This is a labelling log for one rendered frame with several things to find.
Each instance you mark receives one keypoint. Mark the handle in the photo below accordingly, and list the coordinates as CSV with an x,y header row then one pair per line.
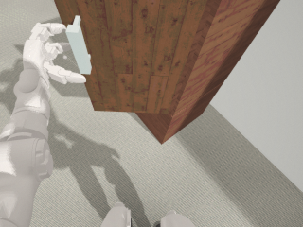
x,y
78,46

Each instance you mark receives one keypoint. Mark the left robot forearm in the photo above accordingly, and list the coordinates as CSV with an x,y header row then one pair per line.
x,y
30,116

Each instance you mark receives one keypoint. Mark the cupboard door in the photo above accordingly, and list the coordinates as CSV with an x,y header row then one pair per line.
x,y
138,49

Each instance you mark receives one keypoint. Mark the robot left thigh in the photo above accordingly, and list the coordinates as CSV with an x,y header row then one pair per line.
x,y
118,216

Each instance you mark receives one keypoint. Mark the left robot shin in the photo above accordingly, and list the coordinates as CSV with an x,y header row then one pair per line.
x,y
119,204

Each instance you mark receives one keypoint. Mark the robot left upper arm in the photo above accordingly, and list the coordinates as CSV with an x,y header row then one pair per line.
x,y
24,164

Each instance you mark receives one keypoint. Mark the left robot hand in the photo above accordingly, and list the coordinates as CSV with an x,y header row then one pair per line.
x,y
36,55

